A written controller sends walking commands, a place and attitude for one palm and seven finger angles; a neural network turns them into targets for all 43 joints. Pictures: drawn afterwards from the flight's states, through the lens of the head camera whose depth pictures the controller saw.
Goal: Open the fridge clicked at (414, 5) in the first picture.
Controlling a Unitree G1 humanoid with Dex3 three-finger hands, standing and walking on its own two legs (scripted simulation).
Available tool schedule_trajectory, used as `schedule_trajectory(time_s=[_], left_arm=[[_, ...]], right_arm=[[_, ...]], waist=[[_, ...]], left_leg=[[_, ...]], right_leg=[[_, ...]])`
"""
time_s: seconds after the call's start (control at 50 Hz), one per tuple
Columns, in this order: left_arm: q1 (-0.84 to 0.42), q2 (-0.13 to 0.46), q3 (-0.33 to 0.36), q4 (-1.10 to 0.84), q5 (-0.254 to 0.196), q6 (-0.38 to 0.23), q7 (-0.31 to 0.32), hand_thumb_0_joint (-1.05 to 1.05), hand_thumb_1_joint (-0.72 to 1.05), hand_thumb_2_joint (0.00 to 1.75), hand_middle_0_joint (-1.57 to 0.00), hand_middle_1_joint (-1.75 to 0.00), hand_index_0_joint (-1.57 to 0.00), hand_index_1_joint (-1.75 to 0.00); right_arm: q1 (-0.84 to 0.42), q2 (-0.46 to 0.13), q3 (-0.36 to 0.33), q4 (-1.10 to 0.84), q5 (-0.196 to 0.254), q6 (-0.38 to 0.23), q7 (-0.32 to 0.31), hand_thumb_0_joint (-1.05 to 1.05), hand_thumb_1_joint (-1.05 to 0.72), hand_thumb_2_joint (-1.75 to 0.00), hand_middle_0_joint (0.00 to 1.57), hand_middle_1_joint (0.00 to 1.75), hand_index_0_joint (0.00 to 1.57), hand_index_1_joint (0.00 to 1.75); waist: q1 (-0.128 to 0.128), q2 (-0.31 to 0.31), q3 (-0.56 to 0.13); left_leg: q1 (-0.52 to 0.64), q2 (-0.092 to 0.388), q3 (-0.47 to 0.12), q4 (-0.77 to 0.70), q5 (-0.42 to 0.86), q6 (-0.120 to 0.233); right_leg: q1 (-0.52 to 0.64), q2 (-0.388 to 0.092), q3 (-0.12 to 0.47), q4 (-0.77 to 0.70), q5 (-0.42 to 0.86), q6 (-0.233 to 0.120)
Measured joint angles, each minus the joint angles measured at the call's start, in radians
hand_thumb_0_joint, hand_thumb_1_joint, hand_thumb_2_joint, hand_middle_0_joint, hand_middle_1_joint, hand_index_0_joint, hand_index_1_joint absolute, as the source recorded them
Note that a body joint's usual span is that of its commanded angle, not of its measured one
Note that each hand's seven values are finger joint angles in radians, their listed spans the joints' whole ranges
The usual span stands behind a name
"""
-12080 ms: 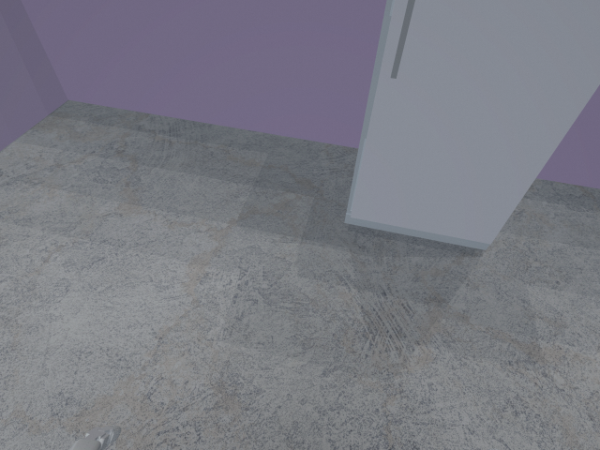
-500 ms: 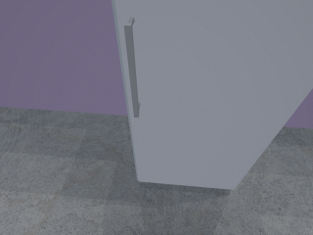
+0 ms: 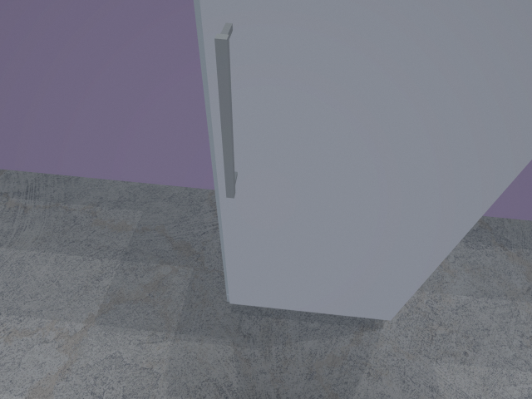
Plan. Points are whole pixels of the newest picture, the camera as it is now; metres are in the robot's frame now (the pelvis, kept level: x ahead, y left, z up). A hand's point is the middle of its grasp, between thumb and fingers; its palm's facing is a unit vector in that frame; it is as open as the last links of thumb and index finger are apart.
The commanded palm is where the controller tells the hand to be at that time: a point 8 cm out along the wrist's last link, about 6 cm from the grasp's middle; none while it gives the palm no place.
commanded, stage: raise the hand to about handle height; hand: left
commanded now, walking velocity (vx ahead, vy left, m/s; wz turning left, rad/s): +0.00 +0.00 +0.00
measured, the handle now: (229, 125) +0.51 +0.10 +0.14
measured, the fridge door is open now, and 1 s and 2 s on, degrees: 0 0 0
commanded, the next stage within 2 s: none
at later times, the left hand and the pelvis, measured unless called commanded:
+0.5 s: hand (156, 392) +0.14 +0.17 -0.05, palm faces +0.01 -1.00 +0.03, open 8.5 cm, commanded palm +0.13 +0.23 -0.02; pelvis -0.03 -0.04 -0.05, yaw +2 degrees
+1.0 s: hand (107, 317) +0.20 +0.22 +0.06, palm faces +0.08 -0.99 -0.07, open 11.6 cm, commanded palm +0.17 +0.27 +0.05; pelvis -0.01 -0.03 -0.04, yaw +1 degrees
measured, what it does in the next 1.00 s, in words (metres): stands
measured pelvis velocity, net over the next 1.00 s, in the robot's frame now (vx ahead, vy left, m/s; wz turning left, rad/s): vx -0.01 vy -0.03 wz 0.03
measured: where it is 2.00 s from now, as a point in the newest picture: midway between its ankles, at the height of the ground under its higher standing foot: outside the picture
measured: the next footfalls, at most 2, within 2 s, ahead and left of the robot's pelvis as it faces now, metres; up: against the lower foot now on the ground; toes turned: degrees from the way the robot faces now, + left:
none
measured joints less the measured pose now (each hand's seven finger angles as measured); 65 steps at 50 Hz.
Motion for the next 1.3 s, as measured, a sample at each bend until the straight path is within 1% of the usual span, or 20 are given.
schedule_trajectory(time_s=[0.1, 0.14, 0.18, 0.22, 0.26, 0.32, 0.38, 0.44, 0.48, 0.54, 0.6, 0.66, 0.72, 0.8, 0.86, 0.9, 0.94, 1.02, 1.16, 1.3], left_arm=[[-0.004, 0.000, -0.001, 0.001, 0.002, -0.005, 0.007, 0.00, 0.91, 0.90, -0.20, -0.30, -0.20, -0.30], [0.101, 0.004, 0.029, -0.376, -0.075, 0.100, 0.017, 0.01, 0.91, 0.90, -0.20, -0.30, -0.20, -0.31], [0.151, 0.028, 0.041, -0.672, -0.111, 0.032, 0.060, 0.02, 0.91, 0.90, -0.20, -0.31, -0.20, -0.31], [0.134, 0.034, 0.051, -0.868, -0.152, -0.004, 0.079, 0.02, 0.89, 0.89, -0.20, -0.32, -0.20, -0.32], [0.074, 0.030, 0.071, -0.968, -0.168, -0.079, 0.056, 0.02, 0.87, 0.88, -0.20, -0.34, -0.20, -0.34], [-0.010, 0.031, 0.126, -0.981, -0.207, -0.264, -0.056, 0.01, 0.82, 0.86, -0.20, -0.37, -0.20, -0.37], [-0.031, 0.048, 0.168, -0.930, -0.250, -0.418, -0.246, 0.01, 0.76, 0.83, -0.20, -0.40, -0.20, -0.41], [0.020, 0.068, 0.194, -0.868, -0.274, -0.431, -0.396, 0.00, 0.69, 0.81, -0.21, -0.45, -0.21, -0.45], [0.082, 0.075, 0.216, -0.857, -0.293, -0.392, -0.429, 0.00, 0.64, 0.79, -0.22, -0.47, -0.22, -0.48], [0.183, 0.079, 0.255, -0.921, -0.311, -0.391, -0.399, 0.01, 0.57, 0.76, -0.22, -0.52, -0.22, -0.52], [0.221, 0.089, 0.277, -1.041, -0.329, -0.480, -0.355, 0.02, 0.50, 0.73, -0.23, -0.56, -0.23, -0.57], [0.158, 0.094, 0.269, -1.110, -0.364, -0.556, -0.376, 0.02, 0.43, 0.70, -0.23, -0.61, -0.23, -0.61], [0.035, 0.123, 0.244, -1.087, -0.362, -0.512, -0.445, 0.01, 0.36, 0.67, -0.23, -0.65, -0.23, -0.66], [-0.078, 0.197, 0.245, -0.984, -0.346, -0.293, -0.525, 0.01, 0.26, 0.63, -0.24, -0.71, -0.24, -0.72], [-0.059, 0.213, 0.307, -0.969, -0.384, -0.184, -0.514, 0.01, 0.19, 0.60, -0.25, -0.76, -0.25, -0.76], [-0.020, 0.201, 0.360, -1.000, -0.417, -0.182, -0.478, 0.01, 0.15, 0.58, -0.25, -0.79, -0.26, -0.79], [0.012, 0.183, 0.395, -1.045, -0.436, -0.217, -0.445, 0.01, 0.10, 0.56, -0.26, -0.82, -0.26, -0.82], [0.027, 0.162, 0.396, -1.075, -0.426, -0.272, -0.446, 0.00, 0.01, 0.52, -0.26, -0.88, -0.26, -0.88], [-0.030, 0.193, 0.330, -1.027, -0.376, -0.202, -0.504, 0.00, -0.16, 0.45, -0.27, -0.98, -0.27, -0.99], [-0.126, 0.229, 0.390, -1.072, -0.404, -0.196, -0.465, 0.00, -0.32, 0.38, -0.29, -1.09, -0.29, -1.09]], right_arm=[[0.004, -0.003, 0.001, -0.001, 0.002, 0.003, 0.001, 0.01, -0.92, -0.89, 0.20, 0.30, 0.20, 0.30], [0.047, -0.007, 0.013, -0.099, 0.029, -0.038, -0.018, 0.01, -0.92, -0.89, 0.20, 0.30, 0.20, 0.30], [0.083, -0.012, 0.017, -0.162, 0.043, -0.130, -0.039, 0.01, -0.91, -0.89, 0.20, 0.30, 0.20, 0.30], [0.089, -0.027, 0.012, -0.221, 0.055, -0.180, -0.042, 0.02, -0.91, -0.89, 0.20, 0.30, 0.20, 0.30], [0.070, -0.049, 0.004, -0.279, 0.050, -0.207, -0.041, 0.02, -0.91, -0.89, 0.20, 0.30, 0.20, 0.30], [0.011, -0.061, -0.010, -0.356, 0.034, -0.213, -0.022, 0.02, -0.91, -0.89, 0.20, 0.30, 0.20, 0.30], [-0.044, -0.059, -0.029, -0.441, 0.033, -0.199, 0.007, 0.02, -0.91, -0.89, 0.20, 0.30, 0.20, 0.30], [-0.068, -0.075, -0.043, -0.527, 0.047, -0.185, 0.014, 0.01, -0.90, -0.89, 0.20, 0.30, 0.20, 0.30], [-0.068, -0.093, -0.054, -0.573, 0.049, -0.180, 0.006, 0.01, -0.90, -0.89, 0.20, 0.30, 0.20, 0.30], [-0.050, -0.113, -0.070, -0.604, 0.041, -0.190, -0.014, 0.01, -0.90, -0.89, 0.20, 0.30, 0.20, 0.30], [-0.037, -0.123, -0.068, -0.578, 0.034, -0.213, -0.035, 0.01, -0.91, -0.89, 0.20, 0.30, 0.20, 0.30], [-0.050, -0.124, -0.039, -0.526, 0.044, -0.233, -0.050, 0.01, -0.91, -0.90, 0.20, 0.30, 0.20, 0.30], [-0.065, -0.100, -0.001, -0.493, 0.057, -0.233, -0.062, 0.02, -0.90, -0.89, 0.20, 0.30, 0.20, 0.30], [-0.049, -0.051, 0.039, -0.502, 0.065, -0.202, -0.067, 0.02, -0.90, -0.89, 0.20, 0.30, 0.20, 0.30], [-0.006, -0.032, 0.046, -0.524, 0.062, -0.187, -0.061, 0.02, -0.90, -0.89, 0.21, 0.30, 0.20, 0.30], [0.031, -0.032, 0.037, -0.531, 0.061, -0.190, -0.055, 0.02, -0.90, -0.89, 0.21, 0.30, 0.20, 0.30], [0.063, -0.042, 0.022, -0.527, 0.060, -0.198, -0.050, 0.02, -0.90, -0.89, 0.21, 0.30, 0.20, 0.30], [0.088, -0.087, -0.002, -0.507, 0.064, -0.210, -0.043, 0.02, -0.90, -0.89, 0.20, 0.30, 0.20, 0.30], [0.037, -0.128, -0.007, -0.505, 0.070, -0.229, -0.071, 0.02, -0.90, -0.89, 0.20, 0.30, 0.20, 0.30], [0.005, -0.095, 0.026, -0.535, 0.074, -0.246, -0.071, 0.02, -0.90, -0.89, 0.20, 0.30, 0.20, 0.30]], waist=[[-0.001, 0.009, 0.002], [-0.004, 0.005, 0.019], [0.005, -0.006, 0.004], [-0.009, 0.008, -0.022], [-0.032, 0.038, -0.051], [-0.052, 0.048, -0.115], [-0.054, 0.021, -0.129], [-0.045, -0.008, -0.121], [-0.029, -0.021, -0.115], [0.004, -0.027, -0.108], [0.035, -0.012, -0.107], [0.046, 0.026, -0.100], [0.037, 0.057, -0.096], [-0.002, 0.069, -0.092], [-0.031, 0.067, -0.098], [-0.036, 0.063, -0.106], [-0.029, 0.058, -0.113], [-0.007, 0.058, -0.119], [0.003, 0.048, -0.089], [0.005, 0.035, -0.090]], left_leg=[[-0.010, 0.007, -0.004, 0.008, 0.000, -0.003], [-0.020, 0.004, -0.010, 0.028, -0.007, -0.005], [-0.034, -0.009, -0.010, 0.038, -0.007, -0.008], [-0.058, -0.017, -0.021, 0.065, -0.012, -0.008], [-0.099, -0.012, -0.036, 0.111, -0.026, -0.008], [-0.213, 0.007, -0.032, 0.205, -0.057, -0.018], [-0.309, 0.029, -0.025, 0.305, -0.093, -0.029], [-0.379, 0.044, -0.034, 0.384, -0.122, -0.042], [-0.417, 0.051, -0.047, 0.424, -0.138, -0.049], [-0.464, 0.062, -0.078, 0.478, -0.160, -0.058], [-0.505, 0.068, -0.119, 0.530, -0.179, -0.065], [-0.529, 0.069, -0.151, 0.570, -0.193, -0.068], [-0.533, 0.069, -0.155, 0.573, -0.192, -0.067], [-0.492, 0.071, -0.117, 0.509, -0.168, -0.065], [-0.439, 0.073, -0.081, 0.443, -0.152, -0.060], [-0.407, 0.073, -0.066, 0.408, -0.147, -0.057], [-0.384, 0.070, -0.058, 0.384, -0.144, -0.053], [-0.370, 0.058, -0.063, 0.370, -0.142, -0.041], [-0.336, 0.045, -0.065, 0.347, -0.128, -0.021], [-0.256, 0.039, -0.067, 0.297, -0.110, -0.015]], right_leg=[[-0.002, 0.007, -0.004, -0.006, 0.005, -0.002], [-0.014, 0.003, -0.010, 0.023, -0.005, -0.007], [-0.047, -0.011, -0.010, 0.080, -0.033, -0.019], [-0.068, -0.021, -0.022, 0.115, -0.053, -0.013], [-0.094, -0.017, -0.037, 0.139, -0.061, -0.007], [-0.211, -0.005, -0.031, 0.233, -0.089, -0.019], [-0.315, 0.010, -0.021, 0.341, -0.128, -0.034], [-0.383, 0.022, -0.028, 0.420, -0.161, -0.049], [-0.414, 0.028, -0.039, 0.454, -0.178, -0.058], [-0.440, 0.040, -0.069, 0.484, -0.196, -0.068], [-0.453, 0.049, -0.107, 0.505, -0.212, -0.077], [-0.454, 0.054, -0.137, 0.520, -0.223, -0.080], [-0.457, 0.055, -0.140, 0.519, -0.220, -0.079], [-0.441, 0.054, -0.104, 0.478, -0.195, -0.073], [-0.409, 0.054, -0.069, 0.427, -0.174, -0.063], [-0.385, 0.054, -0.054, 0.394, -0.163, -0.058], [-0.362, 0.052, -0.048, 0.369, -0.156, -0.054], [-0.337, 0.043, -0.054, 0.341, -0.149, -0.042], [-0.293, 0.032, -0.057, 0.301, -0.126, -0.028], [-0.202, 0.031, -0.059, 0.229, -0.096, -0.020]])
